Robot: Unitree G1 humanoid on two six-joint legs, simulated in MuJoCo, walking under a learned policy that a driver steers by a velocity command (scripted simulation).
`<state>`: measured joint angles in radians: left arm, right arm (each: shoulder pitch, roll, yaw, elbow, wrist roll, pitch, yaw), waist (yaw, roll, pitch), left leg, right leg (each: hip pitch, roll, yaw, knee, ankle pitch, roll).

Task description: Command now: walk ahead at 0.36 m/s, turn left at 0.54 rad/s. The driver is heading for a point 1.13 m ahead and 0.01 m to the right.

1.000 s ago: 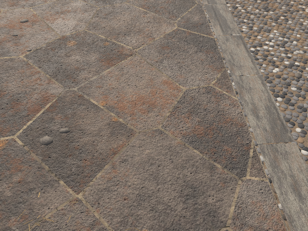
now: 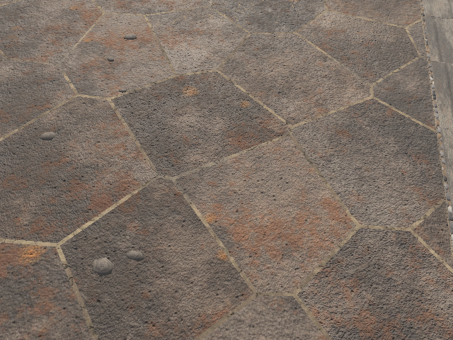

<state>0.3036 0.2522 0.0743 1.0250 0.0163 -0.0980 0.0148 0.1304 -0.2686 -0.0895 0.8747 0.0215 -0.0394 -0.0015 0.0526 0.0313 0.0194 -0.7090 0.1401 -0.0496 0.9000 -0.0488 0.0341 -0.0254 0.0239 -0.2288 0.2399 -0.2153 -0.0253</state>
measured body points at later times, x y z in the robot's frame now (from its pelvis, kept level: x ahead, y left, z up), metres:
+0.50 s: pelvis +0.15 +0.05 -0.01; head +0.18 +0.06 +0.44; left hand +0.24 +0.34 -0.14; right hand +0.32 -0.19 -0.12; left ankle +0.22 +0.13 -0.74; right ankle +0.19 -0.12 -0.72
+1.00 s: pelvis +0.21 +0.03 -0.01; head +0.22 +0.03 +0.44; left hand +0.23 +0.29 -0.16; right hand +0.34 -0.21 -0.14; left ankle +0.22 +0.13 -0.74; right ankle +0.19 -0.10 -0.74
